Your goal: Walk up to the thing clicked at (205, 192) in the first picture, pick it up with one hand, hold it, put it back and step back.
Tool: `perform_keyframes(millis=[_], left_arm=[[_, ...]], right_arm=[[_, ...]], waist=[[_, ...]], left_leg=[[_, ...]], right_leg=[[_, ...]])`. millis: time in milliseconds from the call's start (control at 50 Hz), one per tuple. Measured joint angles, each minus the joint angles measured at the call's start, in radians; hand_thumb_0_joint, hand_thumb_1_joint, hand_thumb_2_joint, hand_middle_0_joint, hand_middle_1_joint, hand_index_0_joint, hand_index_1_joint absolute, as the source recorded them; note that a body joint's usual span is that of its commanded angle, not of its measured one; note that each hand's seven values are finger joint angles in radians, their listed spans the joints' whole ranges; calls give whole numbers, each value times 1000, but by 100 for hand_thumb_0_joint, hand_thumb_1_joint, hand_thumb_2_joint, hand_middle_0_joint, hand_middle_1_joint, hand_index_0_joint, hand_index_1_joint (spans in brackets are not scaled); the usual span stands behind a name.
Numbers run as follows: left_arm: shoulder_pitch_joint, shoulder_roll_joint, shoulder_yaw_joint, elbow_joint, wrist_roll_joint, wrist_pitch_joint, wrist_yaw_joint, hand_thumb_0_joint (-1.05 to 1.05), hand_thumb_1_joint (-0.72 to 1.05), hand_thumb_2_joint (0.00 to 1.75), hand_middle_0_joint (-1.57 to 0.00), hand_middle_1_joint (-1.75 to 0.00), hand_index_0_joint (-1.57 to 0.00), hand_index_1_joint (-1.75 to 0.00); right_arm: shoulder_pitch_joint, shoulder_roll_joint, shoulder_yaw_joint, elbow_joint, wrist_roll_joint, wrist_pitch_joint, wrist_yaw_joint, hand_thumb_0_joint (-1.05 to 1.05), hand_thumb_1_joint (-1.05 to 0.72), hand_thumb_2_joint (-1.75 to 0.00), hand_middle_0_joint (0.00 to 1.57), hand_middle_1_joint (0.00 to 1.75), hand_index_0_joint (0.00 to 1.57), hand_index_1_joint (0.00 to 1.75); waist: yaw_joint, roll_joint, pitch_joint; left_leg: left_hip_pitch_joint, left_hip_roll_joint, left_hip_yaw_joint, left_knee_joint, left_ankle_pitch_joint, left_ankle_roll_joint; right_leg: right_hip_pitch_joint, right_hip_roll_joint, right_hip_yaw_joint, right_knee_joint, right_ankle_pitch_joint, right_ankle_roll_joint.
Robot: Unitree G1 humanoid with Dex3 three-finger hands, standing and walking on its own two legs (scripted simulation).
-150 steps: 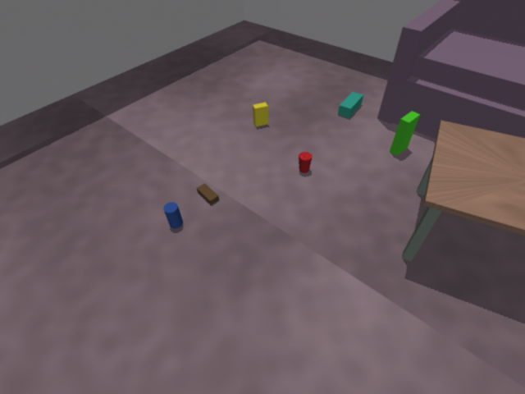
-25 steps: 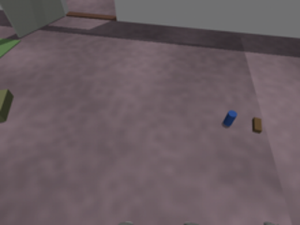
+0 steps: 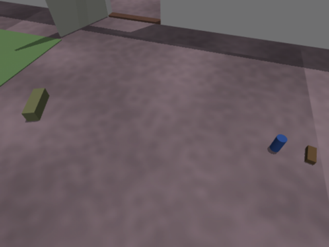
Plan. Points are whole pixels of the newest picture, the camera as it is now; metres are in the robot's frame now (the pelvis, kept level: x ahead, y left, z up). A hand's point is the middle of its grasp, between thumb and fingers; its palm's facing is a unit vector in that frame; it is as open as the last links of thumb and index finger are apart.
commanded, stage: walk up
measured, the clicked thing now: (310, 154) +0.82 -0.98 -0.73
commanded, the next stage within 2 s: stand in 0.44 s
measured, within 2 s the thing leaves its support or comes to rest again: neither
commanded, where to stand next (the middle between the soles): +0.06 -0.01 m, yaw -1 degrees
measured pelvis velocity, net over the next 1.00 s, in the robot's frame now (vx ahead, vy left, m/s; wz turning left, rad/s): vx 0.00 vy -0.03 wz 0.01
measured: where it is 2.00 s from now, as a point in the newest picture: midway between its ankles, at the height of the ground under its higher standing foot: outside the picture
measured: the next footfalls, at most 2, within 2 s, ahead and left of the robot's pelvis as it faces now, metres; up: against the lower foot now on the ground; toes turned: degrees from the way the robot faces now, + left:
none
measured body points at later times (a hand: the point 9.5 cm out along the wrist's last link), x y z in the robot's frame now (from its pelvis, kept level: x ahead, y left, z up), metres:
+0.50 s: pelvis +0.01 -0.01 +0.03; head +0.02 -0.01 +0.48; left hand +0.10 +0.29 -0.10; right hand +0.12 -0.31 -0.09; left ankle +0.03 +0.11 -0.72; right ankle +0.01 -0.15 -0.72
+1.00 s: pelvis +0.00 -0.03 +0.03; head +0.01 -0.03 +0.48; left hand +0.07 +0.28 -0.10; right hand +0.08 -0.33 -0.11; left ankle +0.03 +0.11 -0.72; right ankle +0.01 -0.15 -0.72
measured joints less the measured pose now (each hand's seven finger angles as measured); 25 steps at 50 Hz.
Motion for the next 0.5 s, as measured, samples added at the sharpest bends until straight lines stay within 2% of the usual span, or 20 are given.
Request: perform_keyframes(millis=[60, 180, 500], left_arm=[[-13, -9, -17, 19, 4, -3, -5, 1, 91, 90, -20, -30, -21, -30], [-64, -36, -39, 61, -2, -9, -11, 1, 91, 90, -20, -30, -21, -30], [-160, -47, -41, 179, -6, -8, -5, 1, 91, 90, -20, -30, -21, -30]], right_arm=[[-22, 12, 6, 30, 4, 6, 2, 0, -90, -90, 20, 30, 20, 30], [-62, 17, 20, 90, 6, -1, 10, 0, -90, -90, 20, 30, 20, 30], [-134, 24, 21, 205, 2, 6, 7, 0, -90, -90, 20, 30, 20, 30]], waist=[[-1, -1, -10], [1, 5, -21], [0, -11, -29]], left_leg=[[23, -5, -9, -43, 19, -7], [63, -5, -23, -118, 55, -9], [166, 4, -38, -299, 144, -25]], right_leg=[[20, -6, -9, -28, 4, 17], [67, -6, -25, -105, 34, 20], [170, 3, -43, -280, 116, 13]])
